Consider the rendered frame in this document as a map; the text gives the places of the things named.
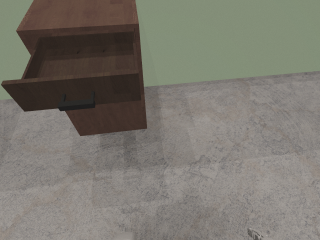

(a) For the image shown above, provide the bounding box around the robot right hand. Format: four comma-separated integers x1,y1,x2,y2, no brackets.
247,228,273,240

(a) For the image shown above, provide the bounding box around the cabinet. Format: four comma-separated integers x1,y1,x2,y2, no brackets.
16,0,147,136

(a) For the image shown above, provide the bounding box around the handle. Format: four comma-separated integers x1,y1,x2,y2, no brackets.
57,91,96,111

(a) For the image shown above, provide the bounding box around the drawer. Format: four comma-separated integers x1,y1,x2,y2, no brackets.
1,31,142,112

